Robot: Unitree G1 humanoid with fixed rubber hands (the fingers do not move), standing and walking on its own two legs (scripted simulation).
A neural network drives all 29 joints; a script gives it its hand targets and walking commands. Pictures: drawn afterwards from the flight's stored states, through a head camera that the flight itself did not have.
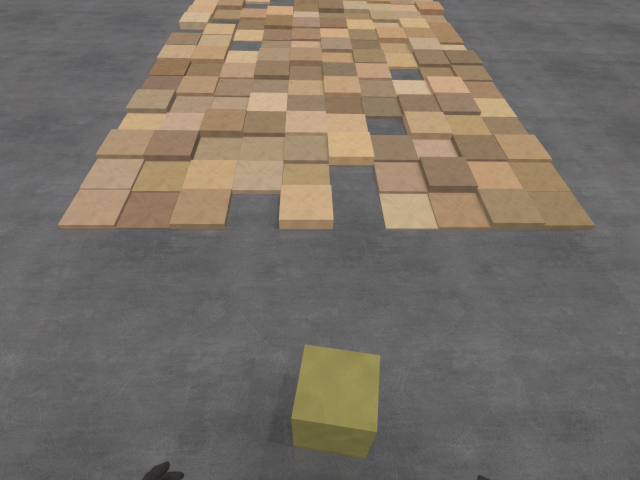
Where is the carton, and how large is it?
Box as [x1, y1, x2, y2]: [291, 345, 379, 458]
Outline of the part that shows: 305,345 291,417 293,445 296,447 364,458 376,432 379,355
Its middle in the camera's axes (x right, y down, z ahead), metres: +0.04 +0.45 +1.09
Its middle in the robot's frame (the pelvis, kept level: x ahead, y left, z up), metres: +0.46 -0.05 -0.64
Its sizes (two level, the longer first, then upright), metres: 0.210 0.200 0.250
